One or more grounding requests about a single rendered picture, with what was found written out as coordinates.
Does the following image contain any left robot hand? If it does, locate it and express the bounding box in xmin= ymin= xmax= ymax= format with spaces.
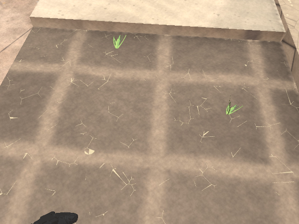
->
xmin=31 ymin=211 xmax=78 ymax=224

